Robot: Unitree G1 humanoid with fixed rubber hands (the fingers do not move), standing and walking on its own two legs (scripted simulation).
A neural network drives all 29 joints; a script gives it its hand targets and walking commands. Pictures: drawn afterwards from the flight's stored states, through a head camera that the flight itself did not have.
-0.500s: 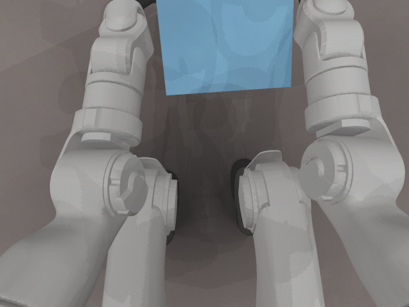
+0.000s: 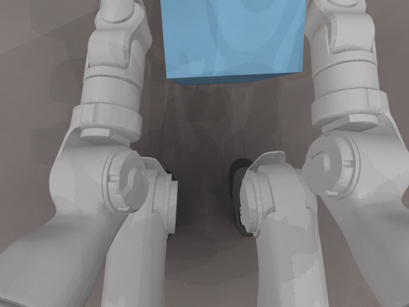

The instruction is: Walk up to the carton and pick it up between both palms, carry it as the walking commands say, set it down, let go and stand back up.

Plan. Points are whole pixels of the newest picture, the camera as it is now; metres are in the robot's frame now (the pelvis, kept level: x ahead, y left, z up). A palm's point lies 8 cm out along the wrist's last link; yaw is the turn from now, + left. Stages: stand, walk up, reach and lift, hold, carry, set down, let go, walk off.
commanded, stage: set down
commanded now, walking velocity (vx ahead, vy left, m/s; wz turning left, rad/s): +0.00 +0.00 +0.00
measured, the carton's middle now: (220, 10) +0.55 -0.05 -0.23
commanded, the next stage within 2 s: none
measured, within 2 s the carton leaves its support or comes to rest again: neither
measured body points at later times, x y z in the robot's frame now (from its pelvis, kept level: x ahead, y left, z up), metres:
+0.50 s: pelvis +0.00 +0.00 +0.00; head +0.37 -0.02 +0.25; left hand +0.57 +0.08 -0.16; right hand +0.57 -0.18 -0.15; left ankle +0.09 +0.12 -0.34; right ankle +0.11 -0.11 -0.34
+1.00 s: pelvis -0.01 +0.00 +0.01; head +0.37 -0.03 +0.25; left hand +0.56 +0.12 -0.17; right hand +0.55 -0.20 -0.17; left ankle +0.09 +0.12 -0.34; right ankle +0.11 -0.11 -0.34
